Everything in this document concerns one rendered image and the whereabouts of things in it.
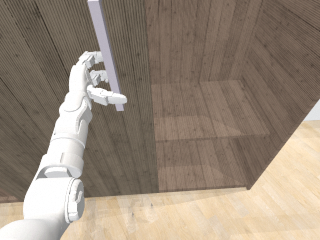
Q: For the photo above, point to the handle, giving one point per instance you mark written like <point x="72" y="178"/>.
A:
<point x="98" y="18"/>

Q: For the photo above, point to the robot left upper arm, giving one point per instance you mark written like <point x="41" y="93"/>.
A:
<point x="51" y="205"/>

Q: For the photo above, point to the robot left hand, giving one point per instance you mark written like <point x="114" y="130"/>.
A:
<point x="81" y="80"/>

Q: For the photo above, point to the robot left forearm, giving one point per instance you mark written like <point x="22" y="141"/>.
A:
<point x="64" y="158"/>

